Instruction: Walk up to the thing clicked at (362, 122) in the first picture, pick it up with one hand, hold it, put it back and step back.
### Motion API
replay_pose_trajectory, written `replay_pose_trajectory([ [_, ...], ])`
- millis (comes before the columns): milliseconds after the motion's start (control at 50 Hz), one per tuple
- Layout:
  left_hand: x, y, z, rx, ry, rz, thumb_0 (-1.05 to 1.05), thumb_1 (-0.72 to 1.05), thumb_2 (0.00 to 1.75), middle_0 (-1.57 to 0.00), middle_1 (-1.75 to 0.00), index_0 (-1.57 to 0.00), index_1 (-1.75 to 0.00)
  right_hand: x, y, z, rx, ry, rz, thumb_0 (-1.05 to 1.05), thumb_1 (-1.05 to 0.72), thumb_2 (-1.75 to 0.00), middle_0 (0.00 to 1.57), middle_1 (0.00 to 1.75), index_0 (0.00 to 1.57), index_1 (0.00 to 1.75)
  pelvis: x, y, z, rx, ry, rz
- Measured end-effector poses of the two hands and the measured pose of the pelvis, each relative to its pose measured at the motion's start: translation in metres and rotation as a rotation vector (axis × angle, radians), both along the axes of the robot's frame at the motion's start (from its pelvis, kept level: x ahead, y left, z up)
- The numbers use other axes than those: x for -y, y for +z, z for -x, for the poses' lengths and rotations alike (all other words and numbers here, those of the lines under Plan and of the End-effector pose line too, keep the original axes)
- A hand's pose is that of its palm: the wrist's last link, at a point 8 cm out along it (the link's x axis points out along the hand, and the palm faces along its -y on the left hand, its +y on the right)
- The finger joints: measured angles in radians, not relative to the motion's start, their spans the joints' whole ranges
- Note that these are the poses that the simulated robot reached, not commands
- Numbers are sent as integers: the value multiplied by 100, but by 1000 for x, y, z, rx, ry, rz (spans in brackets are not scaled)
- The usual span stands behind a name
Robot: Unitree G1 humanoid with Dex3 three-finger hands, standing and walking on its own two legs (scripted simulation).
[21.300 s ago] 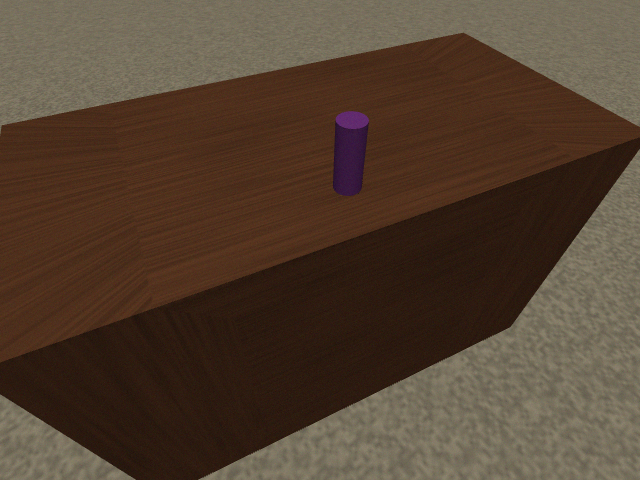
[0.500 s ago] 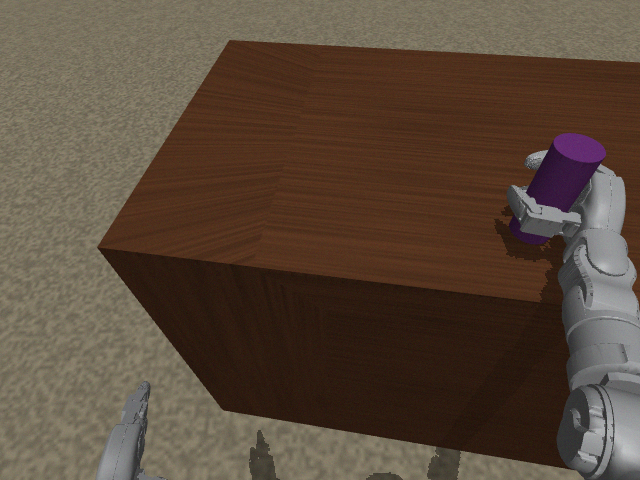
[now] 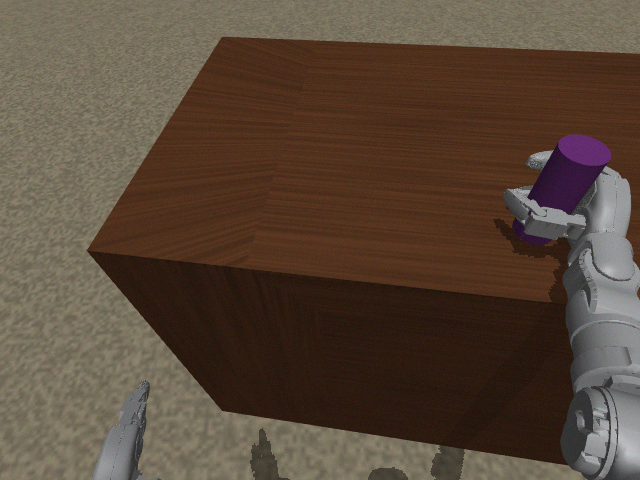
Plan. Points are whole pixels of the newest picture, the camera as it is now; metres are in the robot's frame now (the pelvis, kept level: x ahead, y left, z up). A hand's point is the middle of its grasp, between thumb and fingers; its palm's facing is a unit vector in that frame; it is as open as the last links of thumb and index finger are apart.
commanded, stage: open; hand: right
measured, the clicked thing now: (555, 194) +0.47 -0.21 +0.12
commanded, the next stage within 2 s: withdraw in 0.26 s
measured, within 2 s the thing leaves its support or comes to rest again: neither
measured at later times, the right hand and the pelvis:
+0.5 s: hand (548, 193) +0.47 -0.21 +0.12, palm faces +0.21 +0.98 +0.00, open 13.9 cm; pelvis +0.00 +0.00 +0.00, yaw +0 degrees
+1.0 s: hand out of the picture +0.44 -0.31 +0.27, palm faces +0.40 +0.88 -0.25, open 17.3 cm; pelvis +0.01 +0.00 +0.02, yaw +0 degrees
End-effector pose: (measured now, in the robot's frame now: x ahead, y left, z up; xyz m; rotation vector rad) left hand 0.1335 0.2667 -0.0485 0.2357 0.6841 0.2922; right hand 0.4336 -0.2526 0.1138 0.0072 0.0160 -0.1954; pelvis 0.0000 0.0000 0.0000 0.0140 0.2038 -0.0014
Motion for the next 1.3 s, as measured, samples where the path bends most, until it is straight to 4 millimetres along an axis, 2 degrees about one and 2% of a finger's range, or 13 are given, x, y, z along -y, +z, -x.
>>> replay_pose_trajectory([
  [140, 0, -1, 0, -10, 3, 4, -1, -52, 5, -7, -5, -7, -5, -1, 1, -2, 7, -2, -1, 0, 12, -58, 95, 77, 96, 78, 0, 0, -1, 0, 0, 1],
  [280, -1, -2, 1, -16, 7, 7, -1, -53, 6, -6, -5, -6, -6, -2, 1, -2, 1, -4, 1, 0, 27, -35, 82, 57, 81, 58, 0, 0, -1, -1, 2, 1],
  [400, -1, -1, 0, -13, 5, 7, -1, -53, 6, -6, -5, -6, -6, -2, 1, -2, 2, -5, 2, -1, 35, -25, 65, 44, 64, 44, -1, 0, -1, 0, 3, 2],
  [500, -3, 2, 0, -3, 6, 6, -1, -51, 5, -6, -5, -6, -5, 3, 8, -1, 16, -17, 8, -1, 35, -26, 50, 38, 50, 39, -2, 1, -2, 9, 4, 3],
  [580, -8, 9, -2, 19, 12, -5, -1, -50, 4, -6, -5, -7, -5, 14, 30, 0, 50, -41, 17, -1, 34, -26, 41, 34, 41, 35, -3, 3, -4, 27, 2, 3],
  [640, -7, 10, -3, 22, 7, -1, -1, -50, 4, -6, -5, -6, -5, 24, 54, 2, 80, -59, 27, -1, 34, -25, 36, 31, 35, 32, -4, 6, -6, 40, 1, 3],
  [840, 9, -9, -10, -16, -28, 74, -1, -51, 4, -6, -5, -6, -5, 61, 140, 12, 91, -57, 99, -1, 45, -12, 17, 14, 16, 15, -4, 12, -8, 73, -12, 8],
  [900, 9, -8, -12, -2, -33, 89, -1, -52, 4, -7, -5, -6, -5, 74, 156, 18, 90, -109, 201, -1, 48, -9, 13, 11, 12, 11, -4, 14, -7, 76, -8, 13],
  [980, 3, -1, -11, 5, -39, 84, -1, -51, 5, -7, -5, -6, -6, 92, 165, 27, 100, -183, 289, -1, 52, -6, 9, 8, 9, 9, -4, 15, -7, 77, -6, 18],
  [1080, -6, 10, -7, 0, -44, 61, -1, -51, 5, -6, -5, -6, -5, 119, 163, 43, 112, -288, 323, -1, 56, -5, 7, 6, 7, 7, -6, 17, -8, 79, -5, 18],
  [1140, -8, 9, -6, -22, -43, 59, -1, -51, 6, -6, -5, -6, -5, 131, 160, 57, 122, -332, 341, -1, 58, -4, 7, 6, 7, 7, -5, 18, -9, 81, -5, 15],
  [1220, -5, 0, -8, -60, -38, 77, -1, -51, 6, -6, -5, -6, -5, 135, 155, 78, 141, -353, 382, -1, 59, -4, 6, 5, 6, 6, -3, 20, -11, 88, -7, 8],
  [1300, 3, -2, -19, -43, -48, 101, -1, -52, 7, -6, -4, -6, -5, 122, 151, 104, 187, -329, 439, -2, 58, -4, 6, 5, 5, 6, -1, 21, -14, 108, -10, 6],
])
